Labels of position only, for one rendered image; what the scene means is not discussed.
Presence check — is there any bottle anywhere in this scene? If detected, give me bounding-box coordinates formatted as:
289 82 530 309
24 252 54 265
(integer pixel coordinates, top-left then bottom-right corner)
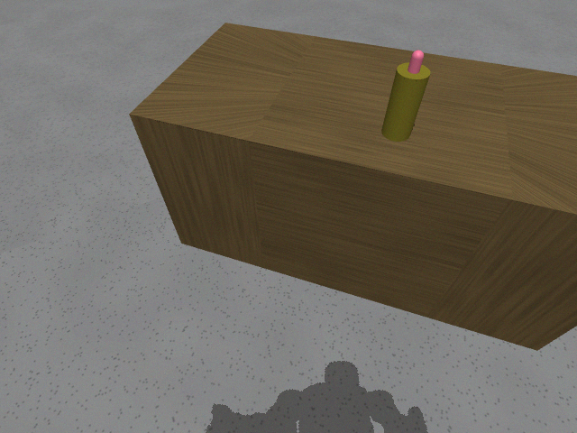
381 50 430 142

